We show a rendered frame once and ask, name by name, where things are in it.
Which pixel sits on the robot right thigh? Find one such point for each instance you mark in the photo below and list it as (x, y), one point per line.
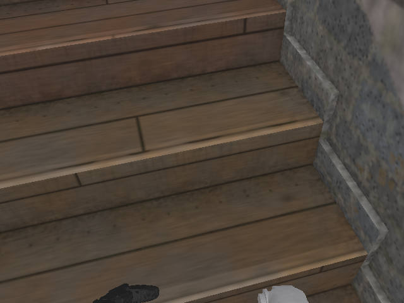
(282, 294)

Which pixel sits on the left robot hand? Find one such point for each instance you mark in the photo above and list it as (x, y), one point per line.
(130, 294)

